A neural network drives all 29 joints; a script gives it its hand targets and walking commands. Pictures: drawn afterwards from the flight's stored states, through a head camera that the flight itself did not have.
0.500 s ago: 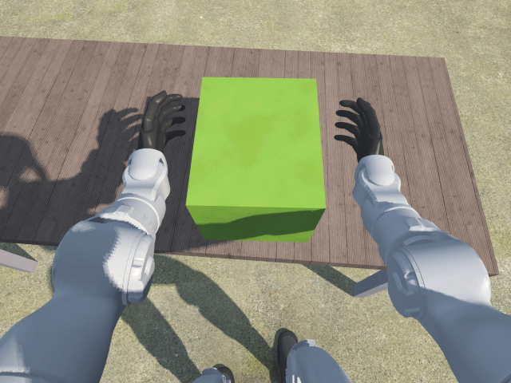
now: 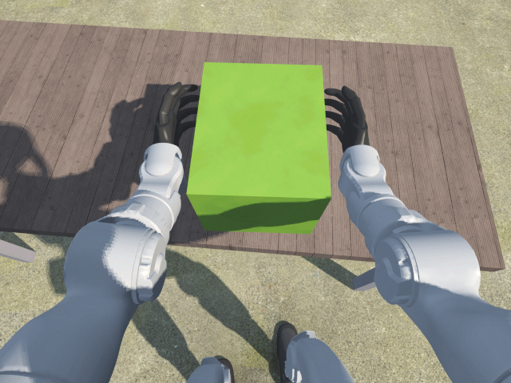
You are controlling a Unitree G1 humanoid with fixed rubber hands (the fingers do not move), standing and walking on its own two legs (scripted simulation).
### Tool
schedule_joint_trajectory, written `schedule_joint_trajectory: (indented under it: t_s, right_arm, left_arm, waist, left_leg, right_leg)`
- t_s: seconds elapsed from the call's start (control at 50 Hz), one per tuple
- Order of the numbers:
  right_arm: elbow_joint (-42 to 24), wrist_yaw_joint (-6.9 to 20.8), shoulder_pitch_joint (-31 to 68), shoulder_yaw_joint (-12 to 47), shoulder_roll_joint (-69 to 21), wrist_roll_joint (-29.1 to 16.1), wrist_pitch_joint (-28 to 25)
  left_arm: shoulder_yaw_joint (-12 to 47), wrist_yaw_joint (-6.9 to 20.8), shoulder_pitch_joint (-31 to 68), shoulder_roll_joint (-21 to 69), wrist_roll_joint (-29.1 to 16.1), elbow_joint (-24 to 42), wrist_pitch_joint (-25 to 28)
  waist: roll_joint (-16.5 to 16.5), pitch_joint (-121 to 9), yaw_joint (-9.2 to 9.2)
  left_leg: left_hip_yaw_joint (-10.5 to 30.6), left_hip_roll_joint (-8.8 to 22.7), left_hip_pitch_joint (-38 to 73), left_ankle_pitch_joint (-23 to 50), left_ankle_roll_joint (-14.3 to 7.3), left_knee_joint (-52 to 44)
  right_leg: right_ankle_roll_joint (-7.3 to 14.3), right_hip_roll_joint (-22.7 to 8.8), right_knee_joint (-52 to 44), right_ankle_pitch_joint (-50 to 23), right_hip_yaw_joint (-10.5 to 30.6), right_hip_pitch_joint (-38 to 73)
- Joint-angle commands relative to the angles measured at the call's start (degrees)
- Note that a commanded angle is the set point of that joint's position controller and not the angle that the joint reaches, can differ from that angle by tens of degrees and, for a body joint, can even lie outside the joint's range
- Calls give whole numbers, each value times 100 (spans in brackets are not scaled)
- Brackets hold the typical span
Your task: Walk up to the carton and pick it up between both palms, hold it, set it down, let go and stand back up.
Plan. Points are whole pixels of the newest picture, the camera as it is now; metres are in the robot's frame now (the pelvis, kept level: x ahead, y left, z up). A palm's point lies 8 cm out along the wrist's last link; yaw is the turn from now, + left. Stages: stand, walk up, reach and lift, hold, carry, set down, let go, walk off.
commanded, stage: reach and lift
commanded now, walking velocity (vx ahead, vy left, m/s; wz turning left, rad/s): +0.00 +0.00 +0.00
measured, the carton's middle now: (260, 152) +0.47 -0.03 -0.01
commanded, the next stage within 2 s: none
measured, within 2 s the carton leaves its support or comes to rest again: neither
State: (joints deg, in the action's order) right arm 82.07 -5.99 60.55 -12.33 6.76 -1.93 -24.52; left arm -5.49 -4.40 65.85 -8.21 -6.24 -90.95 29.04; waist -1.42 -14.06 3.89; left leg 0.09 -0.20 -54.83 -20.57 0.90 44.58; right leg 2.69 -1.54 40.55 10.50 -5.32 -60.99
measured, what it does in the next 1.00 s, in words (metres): stands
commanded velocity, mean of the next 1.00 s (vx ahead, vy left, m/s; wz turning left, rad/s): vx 0.00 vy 0.00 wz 0.00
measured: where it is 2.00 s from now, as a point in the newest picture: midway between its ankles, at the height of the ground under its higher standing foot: outside the picture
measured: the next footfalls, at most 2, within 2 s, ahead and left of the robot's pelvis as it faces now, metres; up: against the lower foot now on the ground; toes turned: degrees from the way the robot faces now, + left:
none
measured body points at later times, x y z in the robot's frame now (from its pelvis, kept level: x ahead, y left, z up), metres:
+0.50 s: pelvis +0.04 +0.01 +0.04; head +0.17 +0.00 +0.47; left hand +0.48 +0.10 +0.03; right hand +0.44 -0.18 +0.02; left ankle -0.02 +0.13 -0.69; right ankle +0.06 -0.09 -0.69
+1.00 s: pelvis +0.04 +0.01 +0.04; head +0.18 +0.01 +0.47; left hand +0.48 +0.10 +0.03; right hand +0.44 -0.18 +0.03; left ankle -0.02 +0.13 -0.69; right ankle +0.06 -0.09 -0.69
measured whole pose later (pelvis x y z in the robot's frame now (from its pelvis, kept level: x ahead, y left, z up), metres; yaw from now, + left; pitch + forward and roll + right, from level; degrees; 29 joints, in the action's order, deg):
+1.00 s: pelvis +0.04 +0.01 +0.04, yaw +1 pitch +22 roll -1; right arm 60.9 -4.9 43.4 -45.8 -5.6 34.2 -28.0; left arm -32.2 -5.2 47.3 4.9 28.6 -65.1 25.5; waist -1.7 -4.9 3.4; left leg 2.0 0.7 -32.3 -15.1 0.6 25.5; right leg 2.1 0.2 18.9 4.5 -7.3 -36.3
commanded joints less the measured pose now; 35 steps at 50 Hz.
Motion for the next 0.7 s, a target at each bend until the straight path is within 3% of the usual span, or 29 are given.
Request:
schedule_joint_trajectory:
  t_s: [0.0, 0.04, 0.08, 0.12, 0.18, 0.32, 0.46, 0.68]
  right_arm:
    - [-1070, -64, 2223, -1095, -189, 1286, -136]
    - [-1312, 195, 2272, -1406, -1929, 2368, -109]
    - [-1243, 707, 2024, -1783, -3397, 3430, -265]
    - [-1083, 925, 1613, -1896, -3567, 3793, -411]
    - [-1029, 1011, 1237, -2082, -3615, 4171, -443]
    - [-1127, 1017, 835, -2043, -3673, 4364, -498]
    - [-1321, 949, 737, -1853, -3812, 4205, -622]
    - [-1587, 918, 681, -1836, -3869, 4177, -747]
  left_arm:
    - [-829, -41, 2294, 41, 1011, 1178, 23]
    - [-1065, 201, 2302, 1472, 1773, 1256, 1]
    - [-1521, 572, 1836, 2989, 2682, 883, 75]
    - [-1727, 607, 1432, 3248, 3045, 760, 180]
    - [-1880, 496, 1189, 3318, 3315, 867, 79]
    - [-1975, 412, 795, 3352, 3501, 1269, -21]
    - [-1877, 394, 500, 3531, 3631, 1719, -139]
    - [-1681, 353, 189, 3857, 3794, 2205, -356]
  waist:
    - [-12, -4400, 129]
    - [-125, -4039, 25]
    - [-310, -3405, -17]
    - [-362, -3107, -52]
    - [-175, -2921, 48]
    - [129, -2588, 110]
    - [29, -2480, 106]
    - [-71, -2732, 55]
  left_leg:
    - [-471, -249, 343, 1617, 196, -772]
    - [-473, -218, 533, 1622, 126, -996]
    - [-407, -181, 1012, 1435, 133, -1126]
    - [-306, -77, 1635, 1657, 187, -1283]
    - [-207, 85, 2190, 1981, 206, -1491]
    - [-260, 120, 2086, 2173, 170, -1772]
    - [-253, 82, 1872, 2523, 199, -1903]
    - [-201, 123, 2093, 2924, 247, -1964]
  right_leg:
    - [-255, 130, -64, -2111, 449, 5005]
    - [-231, 82, -336, -2215, 300, 5215]
    - [-173, 58, -510, -2176, 73, 5073]
    - [-129, 116, -631, -2265, -105, 4808]
    - [-151, 180, -940, -2144, -236, 4597]
    - [-236, 134, -1163, -2614, -152, 5428]
    - [-233, 68, -1175, -3400, -67, 6185]
    - [-151, 81, -1282, -3587, -132, 6333]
